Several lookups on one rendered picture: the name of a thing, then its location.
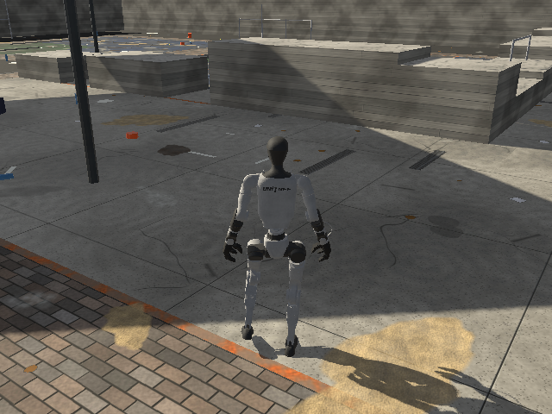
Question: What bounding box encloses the robot right hand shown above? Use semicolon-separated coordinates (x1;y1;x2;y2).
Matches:
311;241;331;262

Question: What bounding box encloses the left robot forearm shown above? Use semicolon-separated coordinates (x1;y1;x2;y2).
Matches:
225;208;243;245

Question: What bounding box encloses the right robot forearm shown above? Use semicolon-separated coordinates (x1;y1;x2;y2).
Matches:
310;209;329;245

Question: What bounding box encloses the robot left hand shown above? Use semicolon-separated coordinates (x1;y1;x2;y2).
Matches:
223;242;242;262

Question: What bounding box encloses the humanoid robot head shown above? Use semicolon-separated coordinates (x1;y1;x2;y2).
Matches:
262;136;291;179

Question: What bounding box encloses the right robot thigh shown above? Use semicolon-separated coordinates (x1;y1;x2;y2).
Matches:
285;241;306;304

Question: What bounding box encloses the robot left upper arm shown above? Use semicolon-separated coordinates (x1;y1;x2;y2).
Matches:
235;173;259;222

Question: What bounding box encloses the robot right upper arm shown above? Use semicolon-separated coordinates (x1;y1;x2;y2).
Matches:
295;174;319;222

